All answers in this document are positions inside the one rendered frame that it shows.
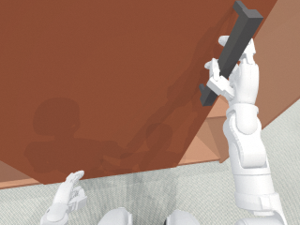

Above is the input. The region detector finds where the robot thigh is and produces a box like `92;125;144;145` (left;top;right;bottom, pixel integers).
97;208;133;225
166;211;201;225

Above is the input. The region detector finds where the wardrobe door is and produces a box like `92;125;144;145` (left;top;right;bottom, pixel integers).
0;0;277;185
0;160;32;183

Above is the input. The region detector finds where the right robot forearm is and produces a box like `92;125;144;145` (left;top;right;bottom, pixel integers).
222;102;288;225

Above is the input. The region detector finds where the robot right hand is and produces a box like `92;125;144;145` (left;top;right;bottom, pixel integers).
204;36;260;107

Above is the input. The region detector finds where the left robot forearm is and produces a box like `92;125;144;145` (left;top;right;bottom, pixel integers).
39;203;69;225

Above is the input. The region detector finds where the robot right thigh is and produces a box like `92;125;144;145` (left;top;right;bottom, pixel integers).
166;211;201;225

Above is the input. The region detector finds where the handle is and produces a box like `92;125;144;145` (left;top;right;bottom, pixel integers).
199;0;263;107

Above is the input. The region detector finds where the robot left thigh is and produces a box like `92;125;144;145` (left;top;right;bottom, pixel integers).
97;208;133;225

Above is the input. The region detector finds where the robot left hand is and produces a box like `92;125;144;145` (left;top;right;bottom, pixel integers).
52;170;87;213

